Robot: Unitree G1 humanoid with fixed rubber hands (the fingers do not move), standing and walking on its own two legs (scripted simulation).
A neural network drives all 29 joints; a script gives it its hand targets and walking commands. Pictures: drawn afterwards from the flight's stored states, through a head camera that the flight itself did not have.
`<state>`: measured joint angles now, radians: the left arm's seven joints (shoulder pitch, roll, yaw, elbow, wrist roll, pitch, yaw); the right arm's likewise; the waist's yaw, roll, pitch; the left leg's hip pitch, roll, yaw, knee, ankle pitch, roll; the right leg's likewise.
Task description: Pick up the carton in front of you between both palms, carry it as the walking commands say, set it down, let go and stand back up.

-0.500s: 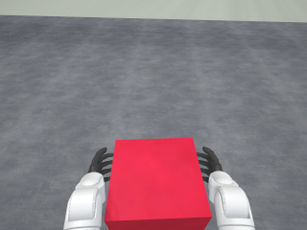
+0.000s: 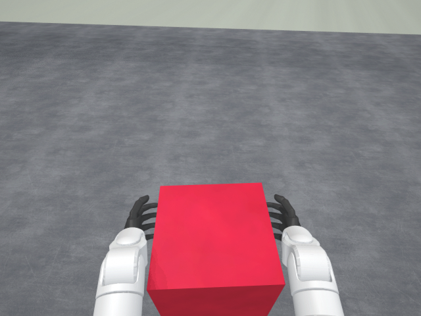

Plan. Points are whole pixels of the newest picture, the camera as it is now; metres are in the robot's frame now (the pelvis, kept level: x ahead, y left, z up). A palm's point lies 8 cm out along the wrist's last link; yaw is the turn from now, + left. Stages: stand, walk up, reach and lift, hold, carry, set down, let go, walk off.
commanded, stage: carry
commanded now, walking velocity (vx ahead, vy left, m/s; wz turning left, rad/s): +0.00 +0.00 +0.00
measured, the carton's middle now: (213, 257) +0.29 +0.00 -0.05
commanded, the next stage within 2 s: hold in 0.72 s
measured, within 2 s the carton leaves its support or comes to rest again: neither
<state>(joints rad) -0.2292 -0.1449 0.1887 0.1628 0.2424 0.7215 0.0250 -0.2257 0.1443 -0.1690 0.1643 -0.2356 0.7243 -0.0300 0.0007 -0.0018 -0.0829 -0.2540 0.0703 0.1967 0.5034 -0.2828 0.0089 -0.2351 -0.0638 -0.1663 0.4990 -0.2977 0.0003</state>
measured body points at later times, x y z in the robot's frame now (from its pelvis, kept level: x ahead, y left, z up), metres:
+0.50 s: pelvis -0.02 +0.00 +0.00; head -0.03 +0.00 +0.45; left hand +0.29 +0.15 +0.04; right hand +0.29 -0.15 +0.04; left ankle -0.01 +0.10 -0.74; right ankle -0.02 -0.11 -0.74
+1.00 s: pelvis -0.04 +0.00 +0.01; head -0.07 +0.00 +0.46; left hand +0.26 +0.15 +0.04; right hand +0.26 -0.15 +0.04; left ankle -0.02 +0.12 -0.74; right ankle -0.02 -0.13 -0.74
